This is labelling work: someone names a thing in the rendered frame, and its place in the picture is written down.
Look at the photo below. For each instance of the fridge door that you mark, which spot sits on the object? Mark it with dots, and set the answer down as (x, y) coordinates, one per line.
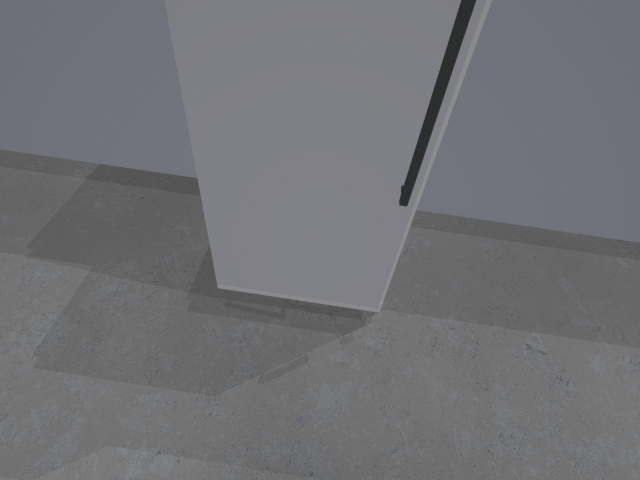
(303, 117)

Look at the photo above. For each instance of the handle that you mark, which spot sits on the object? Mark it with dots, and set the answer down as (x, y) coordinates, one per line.
(460, 25)

